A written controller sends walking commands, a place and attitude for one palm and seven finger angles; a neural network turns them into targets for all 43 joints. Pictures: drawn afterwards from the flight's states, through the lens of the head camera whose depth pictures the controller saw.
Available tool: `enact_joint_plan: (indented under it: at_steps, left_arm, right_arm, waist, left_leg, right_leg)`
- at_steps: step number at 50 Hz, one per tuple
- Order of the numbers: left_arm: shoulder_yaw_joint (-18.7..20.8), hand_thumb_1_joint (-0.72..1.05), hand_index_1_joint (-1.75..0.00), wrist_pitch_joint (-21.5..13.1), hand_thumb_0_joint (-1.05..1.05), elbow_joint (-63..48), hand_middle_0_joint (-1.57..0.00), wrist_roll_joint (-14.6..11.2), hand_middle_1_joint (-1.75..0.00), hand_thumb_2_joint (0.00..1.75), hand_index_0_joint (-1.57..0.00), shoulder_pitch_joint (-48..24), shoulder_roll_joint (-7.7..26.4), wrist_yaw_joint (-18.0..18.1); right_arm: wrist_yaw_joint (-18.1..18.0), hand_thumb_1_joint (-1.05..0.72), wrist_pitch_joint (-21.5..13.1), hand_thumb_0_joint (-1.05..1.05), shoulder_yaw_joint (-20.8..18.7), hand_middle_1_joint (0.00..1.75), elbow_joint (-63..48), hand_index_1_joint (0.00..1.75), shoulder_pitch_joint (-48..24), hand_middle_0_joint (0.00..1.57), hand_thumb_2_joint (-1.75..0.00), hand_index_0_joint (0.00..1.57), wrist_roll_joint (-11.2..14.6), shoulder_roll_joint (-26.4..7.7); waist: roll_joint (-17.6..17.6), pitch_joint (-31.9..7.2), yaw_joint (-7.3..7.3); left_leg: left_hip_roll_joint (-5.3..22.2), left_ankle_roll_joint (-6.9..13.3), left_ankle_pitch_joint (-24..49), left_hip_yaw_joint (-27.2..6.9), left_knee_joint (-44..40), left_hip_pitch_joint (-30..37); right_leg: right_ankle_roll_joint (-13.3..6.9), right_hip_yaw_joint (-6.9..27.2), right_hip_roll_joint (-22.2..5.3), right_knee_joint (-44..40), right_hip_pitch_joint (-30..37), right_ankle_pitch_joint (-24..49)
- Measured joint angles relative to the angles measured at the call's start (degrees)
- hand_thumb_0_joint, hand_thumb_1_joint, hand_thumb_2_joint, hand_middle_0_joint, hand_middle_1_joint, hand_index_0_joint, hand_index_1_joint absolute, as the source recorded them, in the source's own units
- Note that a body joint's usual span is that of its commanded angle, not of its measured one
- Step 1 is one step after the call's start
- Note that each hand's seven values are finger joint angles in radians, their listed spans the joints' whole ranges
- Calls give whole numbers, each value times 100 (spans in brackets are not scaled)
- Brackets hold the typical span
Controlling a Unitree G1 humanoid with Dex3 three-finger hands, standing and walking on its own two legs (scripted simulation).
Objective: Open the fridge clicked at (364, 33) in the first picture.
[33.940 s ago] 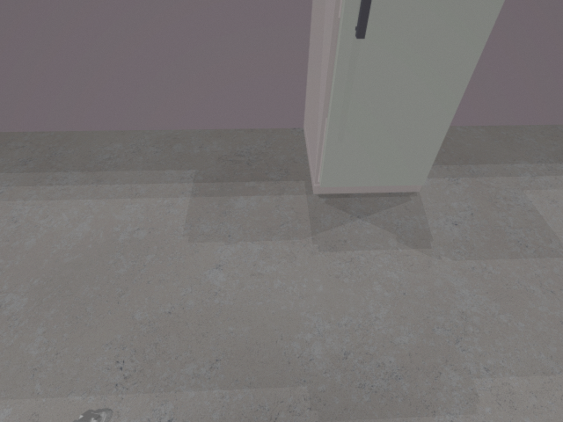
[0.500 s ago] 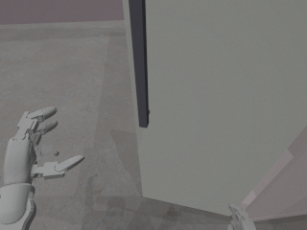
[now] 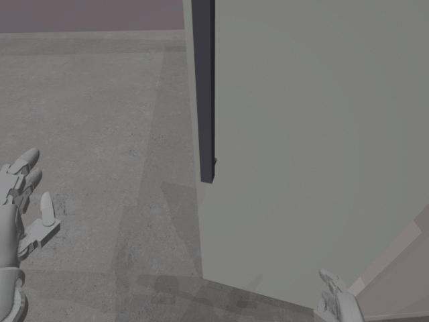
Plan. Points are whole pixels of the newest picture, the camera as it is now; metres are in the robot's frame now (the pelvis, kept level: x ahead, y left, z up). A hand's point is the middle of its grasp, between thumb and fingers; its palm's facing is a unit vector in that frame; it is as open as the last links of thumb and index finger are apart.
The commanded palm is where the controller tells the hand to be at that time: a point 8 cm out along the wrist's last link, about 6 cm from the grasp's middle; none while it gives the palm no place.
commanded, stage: draw the hand back to the body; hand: left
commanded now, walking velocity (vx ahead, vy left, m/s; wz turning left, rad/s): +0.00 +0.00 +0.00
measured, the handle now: (209, 90) +0.43 +0.09 +0.25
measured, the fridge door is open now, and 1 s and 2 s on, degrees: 71 71 71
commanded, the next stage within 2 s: step back with the hand held close in 0.18 s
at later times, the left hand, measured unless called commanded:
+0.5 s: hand (64, 215) +0.20 +0.26 +0.16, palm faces +0.41 -0.81 -0.43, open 7.4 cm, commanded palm +0.13 +0.30 +0.17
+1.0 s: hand (6, 275) +0.11 +0.28 +0.16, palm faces +0.49 -0.76 -0.44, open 7.4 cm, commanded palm +0.05 +0.32 +0.17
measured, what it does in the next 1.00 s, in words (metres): shifts its weight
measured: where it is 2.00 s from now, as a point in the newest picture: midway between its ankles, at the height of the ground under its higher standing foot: outside the picture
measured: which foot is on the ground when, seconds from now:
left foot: down 0.00-1.00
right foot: down 0.00-1.00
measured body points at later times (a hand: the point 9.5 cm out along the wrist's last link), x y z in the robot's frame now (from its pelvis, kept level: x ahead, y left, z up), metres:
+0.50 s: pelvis -0.02 +0.00 +0.00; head -0.01 +0.00 +0.45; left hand +0.17 +0.30 +0.18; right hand +0.17 -0.23 -0.08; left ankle -0.01 +0.11 -0.74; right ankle +0.00 -0.15 -0.74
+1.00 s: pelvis -0.09 +0.01 -0.03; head -0.08 +0.03 +0.42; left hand +0.07 +0.32 +0.18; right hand +0.08 -0.22 -0.10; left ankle -0.01 +0.11 -0.74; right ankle +0.00 -0.14 -0.74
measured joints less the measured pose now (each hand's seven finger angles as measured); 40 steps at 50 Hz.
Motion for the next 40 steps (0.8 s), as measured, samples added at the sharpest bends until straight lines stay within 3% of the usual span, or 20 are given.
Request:
enact_joint_plan:
  at_steps: [17, 23, 30, 35, 40]
  left_arm:
    - [40, 89, -30, -48, 1, 28, -21, -6, -30, 90, -21, 22, 52, -49]
    - [308, 89, -30, -513, 1, -94, -21, 80, -30, 90, -21, 55, 158, 5]
    - [283, 89, -30, -650, 1, -417, -21, 130, -30, 90, -21, 528, 383, -5]
    - [444, 89, -30, -772, 1, -608, -22, 153, -30, 90, -21, 646, 556, 46]
    - [576, 89, -30, -922, 1, -620, -22, 222, -30, 90, -21, 522, 497, 129]
  right_arm:
    - [-32, -90, 47, 1, -5, 30, 39, 30, 106, 20, -90, 21, 5, 14]
    - [-4, -90, 330, 1, -25, 30, -186, 30, -67, 20, -90, 21, -10, -40]
    - [-51, -90, 543, 1, -154, 30, -520, 30, -106, 20, -90, 21, 22, -28]
    - [-72, -90, 569, 1, -166, 30, -617, 30, -24, 20, -90, 21, 46, 25]
    - [-61, -90, 460, 1, -131, 30, -626, 30, 76, 20, -90, 21, 76, 46]
  waist:
    - [43, 17, -95]
    - [-22, -65, -276]
    - [-196, 31, -478]
    - [-328, 93, -491]
    - [-369, 124, -459]
  left_leg:
    - [104, -64, 47, -4, -47, 14]
    - [134, -29, 82, 72, 132, -577]
    - [-3, 95, 179, 252, 219, -931]
    - [-50, 162, 194, 278, 437, -1156]
    - [-62, 220, 186, 228, 762, -1448]
  right_leg:
    - [-67, -3, 109, -97, 27, 67]
    - [-40, 82, 133, -62, -540, 225]
    - [69, 280, -9, 221, -1043, 282]
    - [110, 323, -66, 452, -1277, 302]
    - [116, 290, -95, 699, -1505, 320]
